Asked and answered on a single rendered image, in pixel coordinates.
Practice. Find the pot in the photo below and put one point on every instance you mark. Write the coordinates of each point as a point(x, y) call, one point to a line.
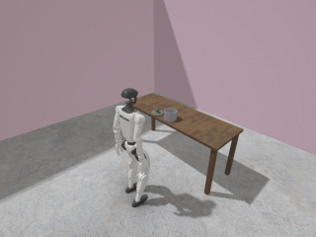
point(170, 114)

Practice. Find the right robot hand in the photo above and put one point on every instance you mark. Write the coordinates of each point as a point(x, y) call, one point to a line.
point(142, 165)

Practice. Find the table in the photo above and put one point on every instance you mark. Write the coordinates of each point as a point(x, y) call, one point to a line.
point(209, 131)

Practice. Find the right robot upper arm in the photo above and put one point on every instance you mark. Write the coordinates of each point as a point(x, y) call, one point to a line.
point(139, 120)

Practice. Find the left robot upper arm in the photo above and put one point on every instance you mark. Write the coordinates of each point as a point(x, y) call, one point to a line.
point(117, 120)

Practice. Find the humanoid robot head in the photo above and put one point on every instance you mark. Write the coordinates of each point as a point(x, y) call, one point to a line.
point(129, 93)

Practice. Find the right robot foot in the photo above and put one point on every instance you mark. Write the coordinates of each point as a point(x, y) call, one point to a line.
point(143, 198)

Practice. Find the robot right forearm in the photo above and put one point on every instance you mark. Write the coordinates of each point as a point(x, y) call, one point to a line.
point(139, 149)

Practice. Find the robot left forearm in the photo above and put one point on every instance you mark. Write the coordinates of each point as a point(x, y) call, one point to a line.
point(117, 136)

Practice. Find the left robot hand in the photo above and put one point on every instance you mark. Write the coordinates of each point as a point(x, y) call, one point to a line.
point(117, 147)

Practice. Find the lid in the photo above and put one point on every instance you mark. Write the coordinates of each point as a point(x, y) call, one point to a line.
point(157, 114)

